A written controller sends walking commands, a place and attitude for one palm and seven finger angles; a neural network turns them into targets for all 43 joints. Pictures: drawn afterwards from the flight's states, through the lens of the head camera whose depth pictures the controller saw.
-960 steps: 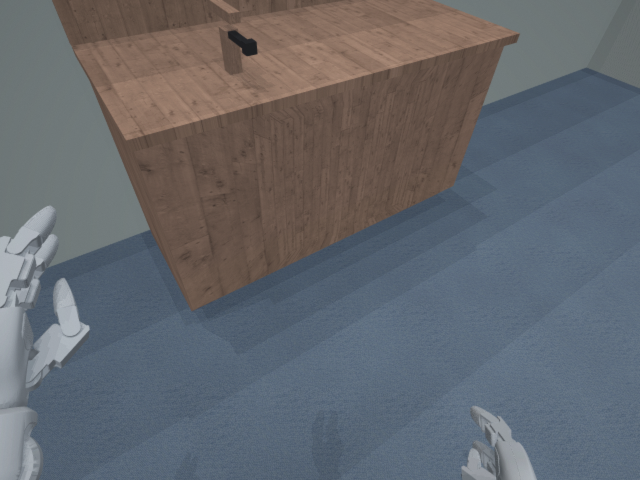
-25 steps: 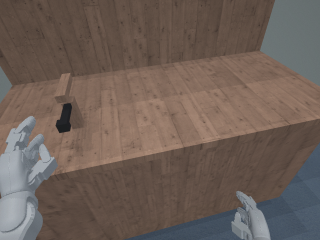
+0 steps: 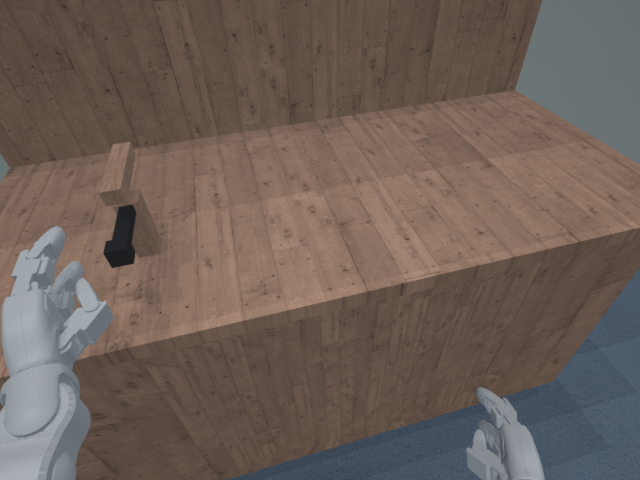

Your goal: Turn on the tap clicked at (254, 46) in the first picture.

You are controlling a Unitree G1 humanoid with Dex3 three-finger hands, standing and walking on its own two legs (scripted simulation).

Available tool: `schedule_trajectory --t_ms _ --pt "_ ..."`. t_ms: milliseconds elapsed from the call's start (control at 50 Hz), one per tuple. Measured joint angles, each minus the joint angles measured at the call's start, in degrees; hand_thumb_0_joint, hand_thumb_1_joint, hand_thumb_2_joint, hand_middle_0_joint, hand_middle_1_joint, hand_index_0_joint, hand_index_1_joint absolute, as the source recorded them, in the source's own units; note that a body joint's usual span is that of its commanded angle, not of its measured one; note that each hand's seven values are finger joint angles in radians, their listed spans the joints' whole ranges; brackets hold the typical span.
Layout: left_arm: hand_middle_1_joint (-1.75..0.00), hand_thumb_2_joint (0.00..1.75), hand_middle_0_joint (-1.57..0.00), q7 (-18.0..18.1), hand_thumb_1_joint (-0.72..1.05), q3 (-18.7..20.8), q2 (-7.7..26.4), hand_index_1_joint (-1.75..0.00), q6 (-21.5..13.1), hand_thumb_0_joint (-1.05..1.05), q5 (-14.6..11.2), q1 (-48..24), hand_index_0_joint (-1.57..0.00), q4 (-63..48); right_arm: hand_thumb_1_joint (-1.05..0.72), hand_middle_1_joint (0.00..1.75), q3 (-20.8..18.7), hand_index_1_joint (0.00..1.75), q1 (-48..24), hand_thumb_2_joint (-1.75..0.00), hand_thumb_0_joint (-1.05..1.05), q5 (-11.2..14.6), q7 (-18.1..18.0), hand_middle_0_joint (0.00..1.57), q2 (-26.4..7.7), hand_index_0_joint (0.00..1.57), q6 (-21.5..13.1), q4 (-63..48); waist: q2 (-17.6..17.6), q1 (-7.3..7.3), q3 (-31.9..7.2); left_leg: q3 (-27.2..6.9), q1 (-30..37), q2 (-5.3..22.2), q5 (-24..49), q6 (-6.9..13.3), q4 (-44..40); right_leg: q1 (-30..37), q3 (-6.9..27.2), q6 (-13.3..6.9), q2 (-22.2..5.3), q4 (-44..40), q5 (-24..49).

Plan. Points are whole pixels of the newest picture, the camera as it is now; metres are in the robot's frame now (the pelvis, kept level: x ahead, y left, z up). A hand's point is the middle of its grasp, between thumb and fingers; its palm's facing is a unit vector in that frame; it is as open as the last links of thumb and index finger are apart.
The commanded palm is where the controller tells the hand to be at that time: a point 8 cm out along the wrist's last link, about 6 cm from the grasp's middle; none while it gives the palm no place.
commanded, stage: reach beside the lever's end, fingers flat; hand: left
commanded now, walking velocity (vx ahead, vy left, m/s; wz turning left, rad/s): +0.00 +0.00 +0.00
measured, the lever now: (120, 252) +0.34 +0.33 +0.12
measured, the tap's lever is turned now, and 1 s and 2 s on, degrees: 0 0 0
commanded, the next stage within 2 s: push the lever round in 1.50 s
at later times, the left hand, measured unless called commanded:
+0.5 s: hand (100, 290) +0.26 +0.29 +0.15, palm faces +0.60 -0.80 -0.09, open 7.6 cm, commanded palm +0.21 +0.33 +0.14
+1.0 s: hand (96, 272) +0.29 +0.33 +0.13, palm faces +0.60 -0.79 -0.09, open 7.8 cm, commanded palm +0.25 +0.37 +0.13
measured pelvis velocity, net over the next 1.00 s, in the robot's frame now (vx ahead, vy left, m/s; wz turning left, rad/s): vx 0.00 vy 0.00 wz -0.01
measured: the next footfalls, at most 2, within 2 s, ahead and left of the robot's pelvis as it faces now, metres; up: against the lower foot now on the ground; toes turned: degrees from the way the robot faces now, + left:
none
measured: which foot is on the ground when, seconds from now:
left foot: down 0.00-1.00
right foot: down 0.00-1.00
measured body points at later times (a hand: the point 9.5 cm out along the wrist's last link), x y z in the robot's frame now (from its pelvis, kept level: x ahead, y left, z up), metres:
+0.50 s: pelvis +0.00 +0.00 +0.00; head -0.01 -0.03 +0.45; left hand +0.22 +0.33 +0.15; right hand +0.20 -0.23 -0.08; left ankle +0.02 +0.13 -0.73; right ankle +0.00 -0.08 -0.73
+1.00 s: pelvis +0.00 +0.00 +0.00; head +0.00 -0.02 +0.45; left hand +0.26 +0.37 +0.14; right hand +0.17 -0.24 -0.10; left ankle +0.02 +0.13 -0.73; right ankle +0.00 -0.08 -0.73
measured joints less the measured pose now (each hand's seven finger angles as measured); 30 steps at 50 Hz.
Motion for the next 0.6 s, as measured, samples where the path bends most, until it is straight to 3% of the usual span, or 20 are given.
schedule_trajectory --t_ms 600 --pt "-0.21 0.90 -0.17 -3.1 0.90 6.2 3.7 -0.21 -5.5 0.02 -0.1 -10.0 -0.17 17.5 -0.90 0.30 -1.1 0.30 1.1 -0.90 0.02 0.6 -0.6 0.21 -0.8 0.20 0.4 0.9 -0.8 -1.14 -0.3 0.2 -3.0 0.2 -0.3 -0.1 0.8 -3.1 0.2 -0.1 0.2 0.9 -0.3"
